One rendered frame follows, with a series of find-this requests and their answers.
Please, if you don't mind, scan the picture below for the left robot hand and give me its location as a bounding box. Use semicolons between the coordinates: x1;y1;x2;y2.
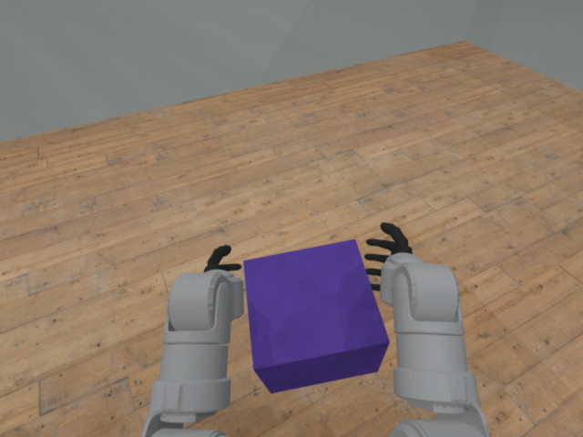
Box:
204;245;241;272

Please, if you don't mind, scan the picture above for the right robot hand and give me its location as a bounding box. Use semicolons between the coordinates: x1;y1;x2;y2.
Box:
364;222;413;291

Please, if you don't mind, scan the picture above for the robot left forearm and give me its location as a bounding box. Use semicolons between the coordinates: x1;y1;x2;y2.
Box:
142;269;244;437

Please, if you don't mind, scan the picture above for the carton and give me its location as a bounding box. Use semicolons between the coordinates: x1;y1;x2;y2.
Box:
243;239;390;393

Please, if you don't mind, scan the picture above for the robot right forearm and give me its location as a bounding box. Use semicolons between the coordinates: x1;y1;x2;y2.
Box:
380;253;490;437

